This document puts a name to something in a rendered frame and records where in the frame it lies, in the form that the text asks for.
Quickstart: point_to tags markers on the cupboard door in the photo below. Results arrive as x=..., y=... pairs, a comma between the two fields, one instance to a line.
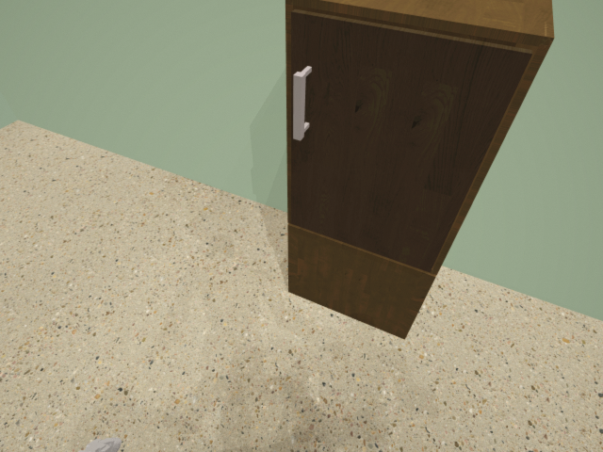
x=400, y=121

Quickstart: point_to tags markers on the handle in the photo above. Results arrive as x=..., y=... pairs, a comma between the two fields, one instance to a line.
x=299, y=127

